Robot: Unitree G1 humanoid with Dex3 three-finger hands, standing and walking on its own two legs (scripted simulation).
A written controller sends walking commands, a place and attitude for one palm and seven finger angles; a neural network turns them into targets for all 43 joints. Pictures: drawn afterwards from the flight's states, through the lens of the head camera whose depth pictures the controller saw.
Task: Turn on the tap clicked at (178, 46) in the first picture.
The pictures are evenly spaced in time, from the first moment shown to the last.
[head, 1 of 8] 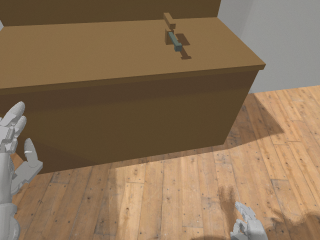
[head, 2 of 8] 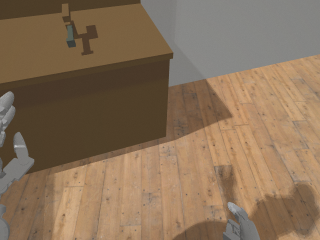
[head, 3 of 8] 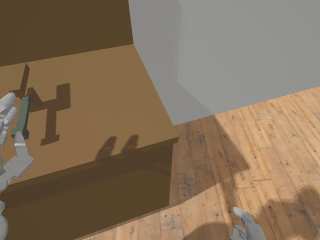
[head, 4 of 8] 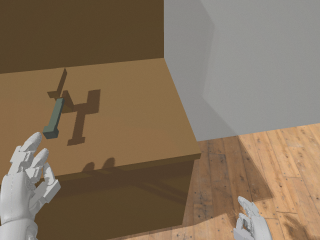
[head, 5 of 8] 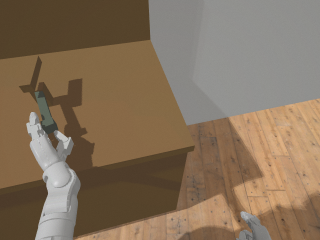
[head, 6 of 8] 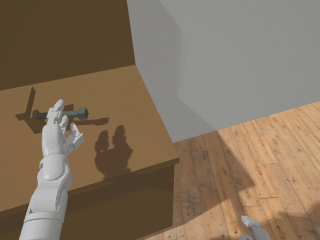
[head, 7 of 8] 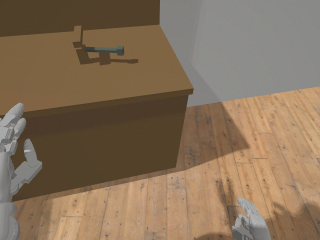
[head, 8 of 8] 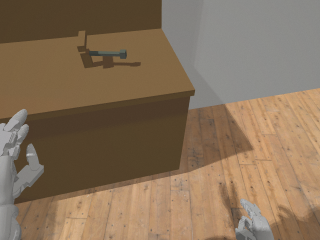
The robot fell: no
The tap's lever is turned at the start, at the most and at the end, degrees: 0 75 75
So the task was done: yes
